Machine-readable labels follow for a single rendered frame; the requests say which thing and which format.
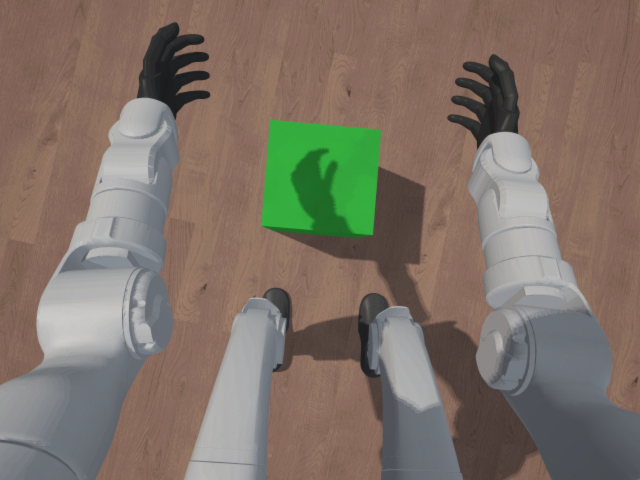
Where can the robot right forearm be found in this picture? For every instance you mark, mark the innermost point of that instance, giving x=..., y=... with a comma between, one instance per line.
x=523, y=260

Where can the right robot shin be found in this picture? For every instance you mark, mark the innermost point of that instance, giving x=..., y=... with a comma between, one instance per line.
x=397, y=311

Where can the robot left forearm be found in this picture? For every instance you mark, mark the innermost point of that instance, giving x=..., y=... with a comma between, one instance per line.
x=130, y=200

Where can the left robot upper arm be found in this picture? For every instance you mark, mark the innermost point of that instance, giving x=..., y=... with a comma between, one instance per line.
x=97, y=327

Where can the right robot thigh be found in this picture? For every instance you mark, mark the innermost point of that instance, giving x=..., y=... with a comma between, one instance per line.
x=417, y=443

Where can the carton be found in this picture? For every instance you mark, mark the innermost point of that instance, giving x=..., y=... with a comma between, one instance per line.
x=321, y=179

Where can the right robot hand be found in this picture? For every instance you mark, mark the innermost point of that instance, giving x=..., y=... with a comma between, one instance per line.
x=500, y=112

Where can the left robot hand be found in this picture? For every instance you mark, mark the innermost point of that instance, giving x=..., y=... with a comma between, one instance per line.
x=157, y=79

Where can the right robot upper arm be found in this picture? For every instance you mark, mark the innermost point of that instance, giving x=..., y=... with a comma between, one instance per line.
x=553, y=367

